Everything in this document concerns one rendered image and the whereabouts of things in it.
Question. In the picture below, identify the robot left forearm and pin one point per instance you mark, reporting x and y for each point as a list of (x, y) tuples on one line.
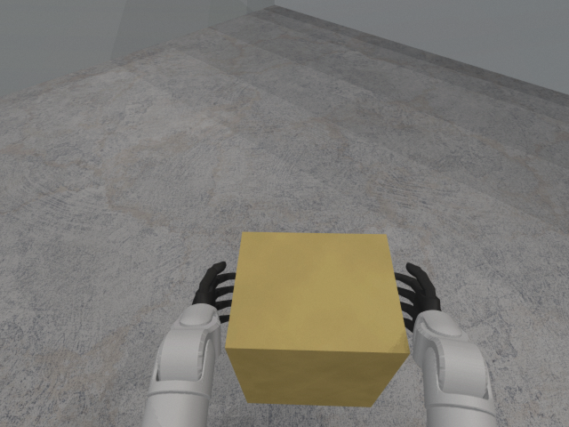
[(181, 381)]

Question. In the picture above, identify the right robot hand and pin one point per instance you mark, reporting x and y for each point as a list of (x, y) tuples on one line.
[(424, 295)]

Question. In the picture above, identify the left robot hand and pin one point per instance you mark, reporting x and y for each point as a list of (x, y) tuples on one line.
[(208, 293)]

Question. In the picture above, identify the robot right forearm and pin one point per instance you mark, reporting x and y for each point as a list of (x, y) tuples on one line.
[(456, 380)]

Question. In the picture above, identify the carton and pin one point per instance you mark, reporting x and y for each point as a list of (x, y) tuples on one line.
[(315, 319)]

